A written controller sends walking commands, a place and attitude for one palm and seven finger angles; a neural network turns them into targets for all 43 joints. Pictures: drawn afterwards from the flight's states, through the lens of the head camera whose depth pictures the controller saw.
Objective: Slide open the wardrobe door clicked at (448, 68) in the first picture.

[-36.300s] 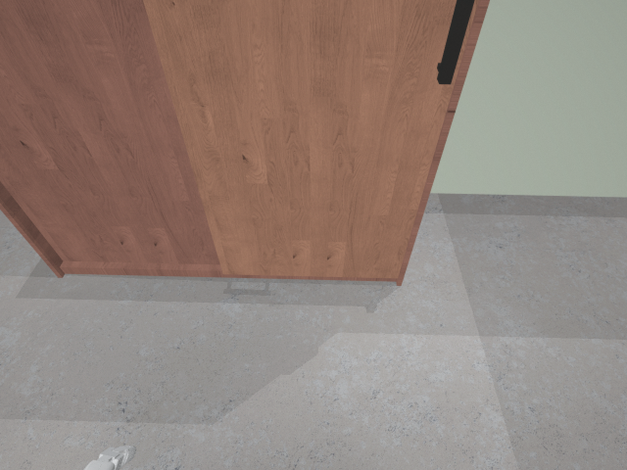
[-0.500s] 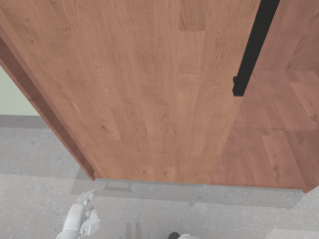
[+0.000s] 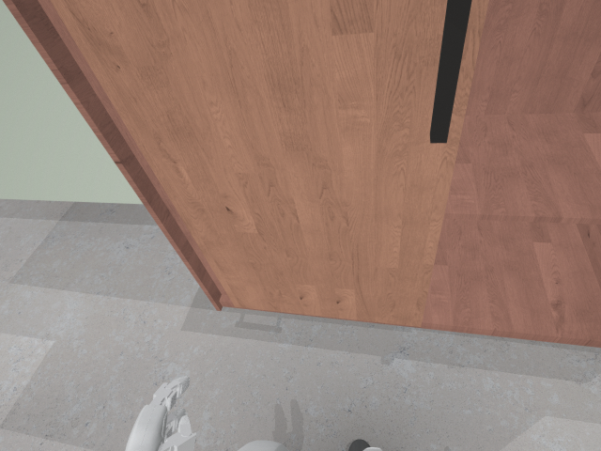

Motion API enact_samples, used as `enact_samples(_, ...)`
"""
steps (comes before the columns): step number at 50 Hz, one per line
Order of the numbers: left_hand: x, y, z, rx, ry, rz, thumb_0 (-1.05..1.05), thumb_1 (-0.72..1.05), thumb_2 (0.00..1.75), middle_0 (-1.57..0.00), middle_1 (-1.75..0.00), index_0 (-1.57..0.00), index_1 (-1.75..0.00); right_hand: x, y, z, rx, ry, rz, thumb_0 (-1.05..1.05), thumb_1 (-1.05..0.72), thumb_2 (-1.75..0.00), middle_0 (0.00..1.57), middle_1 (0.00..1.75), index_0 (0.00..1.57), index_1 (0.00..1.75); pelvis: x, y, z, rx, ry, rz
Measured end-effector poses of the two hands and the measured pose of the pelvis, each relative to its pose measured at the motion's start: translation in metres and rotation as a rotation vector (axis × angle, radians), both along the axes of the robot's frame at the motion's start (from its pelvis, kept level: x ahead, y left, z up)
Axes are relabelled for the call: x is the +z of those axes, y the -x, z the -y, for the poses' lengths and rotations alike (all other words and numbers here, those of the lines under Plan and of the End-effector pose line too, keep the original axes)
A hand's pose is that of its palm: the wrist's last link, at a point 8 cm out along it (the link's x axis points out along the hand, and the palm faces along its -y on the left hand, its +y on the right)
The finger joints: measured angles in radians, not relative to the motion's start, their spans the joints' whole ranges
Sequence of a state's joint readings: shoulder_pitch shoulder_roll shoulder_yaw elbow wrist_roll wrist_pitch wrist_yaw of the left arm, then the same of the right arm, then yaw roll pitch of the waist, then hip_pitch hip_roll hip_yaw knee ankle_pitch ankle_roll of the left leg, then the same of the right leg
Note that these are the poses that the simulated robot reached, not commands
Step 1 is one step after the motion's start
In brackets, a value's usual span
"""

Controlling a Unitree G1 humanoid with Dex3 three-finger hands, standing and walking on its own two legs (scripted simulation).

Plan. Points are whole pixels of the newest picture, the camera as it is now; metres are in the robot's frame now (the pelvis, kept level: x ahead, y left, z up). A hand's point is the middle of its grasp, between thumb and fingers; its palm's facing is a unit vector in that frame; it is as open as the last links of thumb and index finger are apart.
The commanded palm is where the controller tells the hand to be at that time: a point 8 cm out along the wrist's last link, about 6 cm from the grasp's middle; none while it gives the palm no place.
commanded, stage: stop stepping back and stand still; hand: right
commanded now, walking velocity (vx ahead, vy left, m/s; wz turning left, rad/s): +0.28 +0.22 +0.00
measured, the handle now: (451, 37) +0.59 -0.20 +0.24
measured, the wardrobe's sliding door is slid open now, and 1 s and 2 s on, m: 0.58 0.58 0.58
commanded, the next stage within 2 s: let the arm hang, fingers relaxed in 1.58 s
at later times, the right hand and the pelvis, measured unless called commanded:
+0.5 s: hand out of the picture +0.11 -0.27 +0.17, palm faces +0.24 +0.89 -0.39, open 7.4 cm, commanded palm +0.05 -0.34 +0.18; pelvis -0.11 -0.05 +0.00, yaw +4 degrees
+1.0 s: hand out of the picture +0.10 -0.32 +0.19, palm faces +0.41 +0.80 -0.44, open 7.4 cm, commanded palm +0.03 -0.37 +0.18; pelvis -0.11 -0.07 -0.01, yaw +0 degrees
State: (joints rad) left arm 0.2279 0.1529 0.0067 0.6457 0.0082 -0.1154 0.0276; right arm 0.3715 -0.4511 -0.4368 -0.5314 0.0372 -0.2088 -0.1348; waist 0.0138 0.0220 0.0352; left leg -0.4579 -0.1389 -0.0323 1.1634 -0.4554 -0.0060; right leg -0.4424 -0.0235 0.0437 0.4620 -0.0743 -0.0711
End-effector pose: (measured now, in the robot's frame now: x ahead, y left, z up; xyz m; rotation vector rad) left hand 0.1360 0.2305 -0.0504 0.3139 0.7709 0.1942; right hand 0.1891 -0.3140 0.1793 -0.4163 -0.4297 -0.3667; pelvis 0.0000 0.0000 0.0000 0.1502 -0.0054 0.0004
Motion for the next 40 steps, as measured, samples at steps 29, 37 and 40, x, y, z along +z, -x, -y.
enact_samples(29,-0.031,0.164,0.057,0.046,0.135,-0.056,0.02,0.90,0.90,-0.20,-0.30,-0.20,-0.30,0.027,0.151,0.014,0.078,0.229,-0.166,0.02,-0.88,-0.90,0.22,0.30,0.21,0.31,0.001,0.119,0.048,0.028,0.114,-0.013)
enact_samples(37,-0.040,0.142,0.030,0.047,0.059,-0.065,0.02,0.91,0.90,-0.20,-0.30,-0.20,-0.30,-0.001,0.179,0.074,-0.247,0.021,-0.164,0.01,-0.89,-0.90,0.21,0.30,0.21,0.31,-0.001,0.124,0.060,0.024,0.154,-0.012)
enact_samples(40,-0.030,0.124,0.034,0.027,0.018,0.005,0.02,0.91,0.90,-0.20,-0.30,-0.20,-0.30,-0.027,0.163,0.073,-0.250,-0.102,-0.192,0.01,-0.89,-0.90,0.21,0.30,0.21,0.30,-0.002,0.121,0.069,-0.003,0.162,0.000)
